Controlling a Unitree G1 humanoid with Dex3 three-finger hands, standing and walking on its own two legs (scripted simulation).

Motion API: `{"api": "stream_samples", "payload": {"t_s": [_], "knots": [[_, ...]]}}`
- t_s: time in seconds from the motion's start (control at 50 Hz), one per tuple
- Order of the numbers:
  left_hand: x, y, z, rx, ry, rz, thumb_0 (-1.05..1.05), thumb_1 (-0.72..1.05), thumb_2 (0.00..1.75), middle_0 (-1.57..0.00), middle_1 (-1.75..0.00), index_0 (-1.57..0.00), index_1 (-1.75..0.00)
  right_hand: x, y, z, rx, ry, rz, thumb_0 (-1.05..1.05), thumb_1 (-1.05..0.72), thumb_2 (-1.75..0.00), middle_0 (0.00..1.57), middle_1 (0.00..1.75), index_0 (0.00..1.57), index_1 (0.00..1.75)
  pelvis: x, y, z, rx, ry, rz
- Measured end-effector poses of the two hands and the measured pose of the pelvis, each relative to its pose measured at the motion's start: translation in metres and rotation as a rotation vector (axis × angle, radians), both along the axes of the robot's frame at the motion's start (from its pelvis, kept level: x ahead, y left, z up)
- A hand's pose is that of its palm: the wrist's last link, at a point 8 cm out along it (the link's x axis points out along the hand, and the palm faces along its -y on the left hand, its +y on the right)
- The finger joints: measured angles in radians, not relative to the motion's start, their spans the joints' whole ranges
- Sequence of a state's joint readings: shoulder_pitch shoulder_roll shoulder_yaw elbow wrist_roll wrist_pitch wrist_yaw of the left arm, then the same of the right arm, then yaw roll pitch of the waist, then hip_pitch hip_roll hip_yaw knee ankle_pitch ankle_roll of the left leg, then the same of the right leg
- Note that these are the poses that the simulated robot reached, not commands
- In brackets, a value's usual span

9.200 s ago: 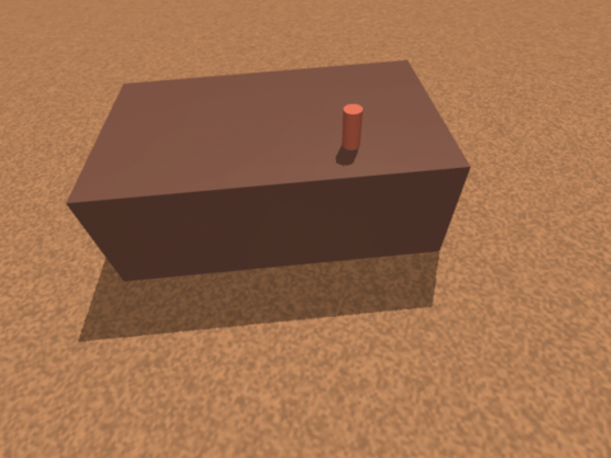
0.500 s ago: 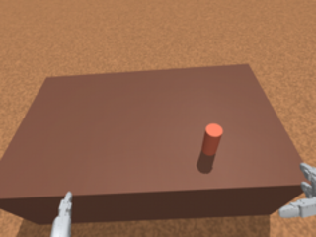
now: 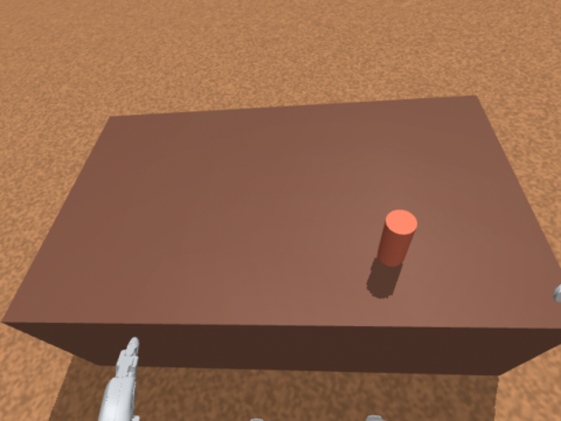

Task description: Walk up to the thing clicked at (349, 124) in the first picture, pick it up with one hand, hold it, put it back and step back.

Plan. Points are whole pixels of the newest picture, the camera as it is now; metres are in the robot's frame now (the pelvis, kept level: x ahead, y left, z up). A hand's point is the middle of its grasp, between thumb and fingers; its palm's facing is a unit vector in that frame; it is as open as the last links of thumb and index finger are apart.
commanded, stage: go down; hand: right
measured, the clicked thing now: (395, 239) +0.52 -0.19 -0.21
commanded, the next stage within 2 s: approach in 0.44 s
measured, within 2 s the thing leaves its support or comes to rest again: neither
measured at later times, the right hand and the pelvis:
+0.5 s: hand out of the picture +0.38 -0.37 +0.05, palm faces +0.18 +0.98 -0.06, open 17.7 cm; pelvis +0.00 -0.01 +0.00, yaw +0 degrees
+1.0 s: hand (504, 238) +0.41 -0.32 -0.05, palm faces +0.13 +0.99 +0.06, open 17.7 cm; pelvis -0.03 -0.01 -0.07, yaw +2 degrees
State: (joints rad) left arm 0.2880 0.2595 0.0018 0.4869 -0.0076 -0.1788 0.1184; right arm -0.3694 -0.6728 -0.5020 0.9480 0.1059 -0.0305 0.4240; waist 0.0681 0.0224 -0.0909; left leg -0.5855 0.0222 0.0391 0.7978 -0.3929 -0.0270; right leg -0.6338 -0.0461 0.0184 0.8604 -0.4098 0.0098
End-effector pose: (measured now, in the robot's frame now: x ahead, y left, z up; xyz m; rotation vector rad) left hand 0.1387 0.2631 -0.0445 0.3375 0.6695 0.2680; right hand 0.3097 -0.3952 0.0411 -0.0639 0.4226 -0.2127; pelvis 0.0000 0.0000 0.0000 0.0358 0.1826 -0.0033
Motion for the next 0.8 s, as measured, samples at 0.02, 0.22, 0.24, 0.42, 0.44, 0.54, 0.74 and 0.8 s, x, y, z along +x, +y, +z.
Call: {"api": "stream_samples", "payload": {"t_s": [0.02, 0.22, 0.24, 0.42, 0.44, 0.54, 0.74, 0.8], "knots": [[0.0, -0.001, 0.0, 0.0, 0.003, -0.002, -0.01, -0.54, 0.05, -0.06, -0.05, -0.06, -0.05, 0.002, -0.001, 0.001, 0.0, -0.008, 0.003, -0.02, 0.55, -0.02, 0.05, 0.05, 0.05, 0.05, 0.0, 0.0, 0.0, 0.001, 0.002, 0.0], [-0.001, -0.005, -0.004, -0.003, 0.034, -0.003, -0.01, -0.53, 0.05, -0.06, -0.05, -0.06, -0.05, 0.022, -0.011, 0.015, 0.009, -0.082, 0.015, -0.02, 0.58, -0.02, 0.05, 0.05, 0.05, 0.05, -0.001, -0.003, -0.001, 0.008, 0.025, 0.0], [-0.002, -0.004, -0.003, -0.001, 0.034, -0.001, -0.01, -0.53, 0.05, -0.06, -0.05, -0.06, -0.05, 0.024, -0.011, 0.015, 0.011, -0.087, 0.016, -0.02, 0.58, -0.02, 0.05, 0.05, 0.05, 0.05, -0.001, -0.003, -0.001, 0.008, 0.027, 0.0], [-0.004, -0.007, -0.001, 0.003, 0.043, -0.006, -0.01, -0.52, 0.05, -0.06, -0.05, -0.06, -0.05, 0.035, -0.017, 0.02, 0.016, -0.123, 0.022, -0.02, 0.58, -0.01, 0.05, 0.04, 0.05, 0.05, -0.003, -0.005, -0.002, 0.014, 0.044, 0.004], [-0.004, -0.007, -0.001, 0.003, 0.042, -0.006, -0.01, -0.52, 0.05, -0.06, -0.05, -0.06, -0.05, 0.036, -0.017, 0.021, 0.017, -0.126, 0.022, -0.02, 0.58, -0.01, 0.05, 0.04, 0.05, 0.05, -0.003, -0.005, -0.002, 0.015, 0.045, 0.004], [-0.005, -0.009, -0.001, 0.003, 0.046, -0.007, -0.01, -0.52, 0.05, -0.06, -0.05, -0.06, -0.05, 0.041, -0.02, 0.023, 0.019, -0.145, 0.022, -0.02, 0.59, -0.01, 0.06, 0.04, 0.05, 0.05, -0.004, -0.007, -0.003, 0.017, 0.053, 0.004], [-0.003, -0.017, -0.006, 0.005, 0.031, -0.039, -0.01, -0.54, 0.05, -0.05, -0.04, -0.05, -0.05, 0.056, -0.02, 0.018, 0.04, -0.234, 0.035, -0.02, 0.58, -0.02, 0.05, 0.04, 0.06, 0.05, -0.008, -0.008, -0.013, 0.023, 0.094, 0.005], [-0.001, -0.022, -0.01, 0.006, 0.01, -0.063, -0.01, -0.54, 0.05, -0.05, -0.04, -0.05, -0.05, 0.061, -0.014, 0.003, 0.054, -0.281, 0.049, -0.02, 0.59, -0.02, 0.05, 0.04, 0.06, 0.05, -0.012, -0.008, -0.022, 0.024, 0.123, 0.006]]}}
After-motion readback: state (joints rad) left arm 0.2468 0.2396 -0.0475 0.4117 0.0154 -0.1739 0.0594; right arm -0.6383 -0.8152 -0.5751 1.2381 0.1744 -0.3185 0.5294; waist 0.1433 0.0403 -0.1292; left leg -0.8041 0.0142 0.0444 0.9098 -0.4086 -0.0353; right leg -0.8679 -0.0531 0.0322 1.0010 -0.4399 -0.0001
